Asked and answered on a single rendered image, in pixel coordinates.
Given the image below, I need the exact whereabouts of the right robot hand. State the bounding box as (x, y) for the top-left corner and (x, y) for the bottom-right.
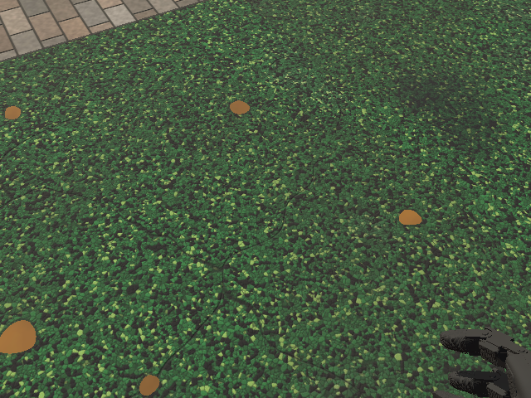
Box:
(432, 327), (531, 398)

